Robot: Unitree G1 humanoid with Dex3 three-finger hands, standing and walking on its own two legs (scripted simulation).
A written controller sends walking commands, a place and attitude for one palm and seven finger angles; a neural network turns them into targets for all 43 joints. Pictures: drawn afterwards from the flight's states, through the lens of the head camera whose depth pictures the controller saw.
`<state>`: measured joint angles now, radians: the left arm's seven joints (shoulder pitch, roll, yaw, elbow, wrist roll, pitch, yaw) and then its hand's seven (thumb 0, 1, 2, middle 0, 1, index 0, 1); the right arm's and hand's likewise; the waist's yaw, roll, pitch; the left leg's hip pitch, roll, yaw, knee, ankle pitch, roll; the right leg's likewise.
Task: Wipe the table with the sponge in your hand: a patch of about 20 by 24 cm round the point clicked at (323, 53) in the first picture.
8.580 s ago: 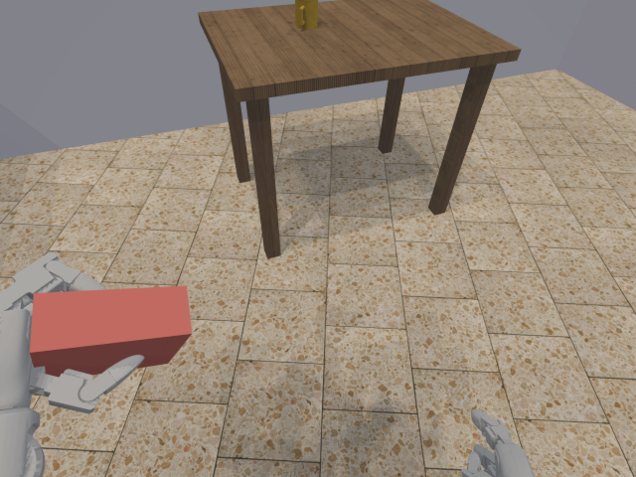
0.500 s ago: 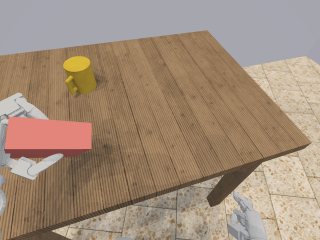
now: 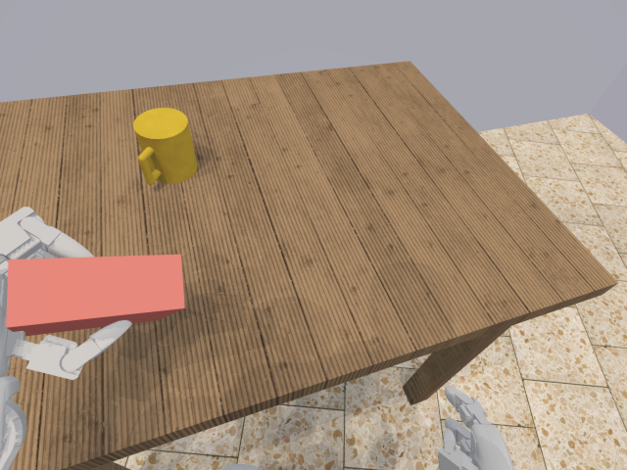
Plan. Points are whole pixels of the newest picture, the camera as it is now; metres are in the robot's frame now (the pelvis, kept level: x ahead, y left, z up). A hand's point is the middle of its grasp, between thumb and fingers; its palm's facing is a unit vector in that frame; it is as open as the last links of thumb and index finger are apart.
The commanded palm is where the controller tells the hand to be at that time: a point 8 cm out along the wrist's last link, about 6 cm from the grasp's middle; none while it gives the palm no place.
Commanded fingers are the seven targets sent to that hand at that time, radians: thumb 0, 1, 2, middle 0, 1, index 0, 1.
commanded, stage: look again from close up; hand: left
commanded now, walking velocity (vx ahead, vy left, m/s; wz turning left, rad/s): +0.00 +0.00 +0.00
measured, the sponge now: (123, 294) +0.23 +0.22 +0.15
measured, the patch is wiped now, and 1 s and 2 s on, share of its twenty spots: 0.00 0.00 0.00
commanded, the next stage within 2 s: shuffle to correct the standing spot in 0.42 s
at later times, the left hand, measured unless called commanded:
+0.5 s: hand (95, 285) +0.23 +0.24 +0.16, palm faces +0.36 -0.84 -0.41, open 9.4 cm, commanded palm +0.17 +0.28 +0.18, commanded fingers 0.00 0.10 1.30 -1.20 -1.60 -1.20 -1.60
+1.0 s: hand (133, 309) +0.21 +0.20 +0.16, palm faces +0.29 -0.84 -0.46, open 9.4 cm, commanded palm +0.15 +0.24 +0.18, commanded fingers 0.00 0.10 1.30 -1.20 -1.60 -1.20 -1.60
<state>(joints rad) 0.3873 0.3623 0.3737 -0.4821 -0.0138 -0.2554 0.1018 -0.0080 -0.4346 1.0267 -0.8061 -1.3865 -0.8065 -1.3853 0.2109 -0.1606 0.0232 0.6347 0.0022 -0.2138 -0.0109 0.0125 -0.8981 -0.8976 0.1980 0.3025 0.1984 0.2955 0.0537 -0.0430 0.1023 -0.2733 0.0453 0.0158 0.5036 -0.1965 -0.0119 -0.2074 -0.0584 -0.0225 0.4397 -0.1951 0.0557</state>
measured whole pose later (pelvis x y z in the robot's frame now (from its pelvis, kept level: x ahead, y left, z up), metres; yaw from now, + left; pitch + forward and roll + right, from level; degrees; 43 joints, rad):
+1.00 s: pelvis -0.01 -0.04 -0.01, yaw -1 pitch +1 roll -2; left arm 0.48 0.42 0.41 -0.64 -0.06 -0.23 0.07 -0.01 -0.44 1.03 -0.81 -1.39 -0.81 -1.39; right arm 0.13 -0.18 -0.02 0.54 0.01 -0.13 -0.02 0.01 -0.90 -0.90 0.20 0.30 0.20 0.30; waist 0.03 -0.02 0.16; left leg -0.40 0.11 -0.01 0.60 -0.21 -0.06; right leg -0.34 0.00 -0.04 0.56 -0.23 0.00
